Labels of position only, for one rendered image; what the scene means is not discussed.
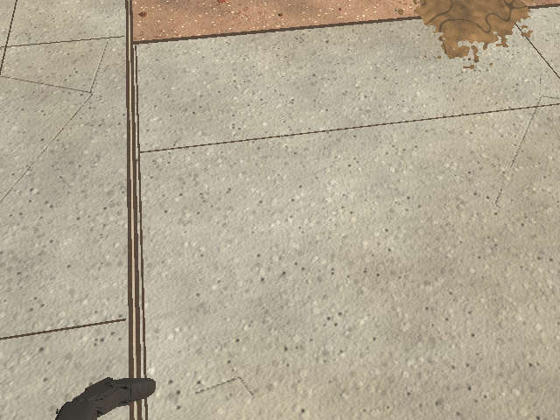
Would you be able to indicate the robot left hand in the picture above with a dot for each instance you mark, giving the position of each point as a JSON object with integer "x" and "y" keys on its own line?
{"x": 104, "y": 396}

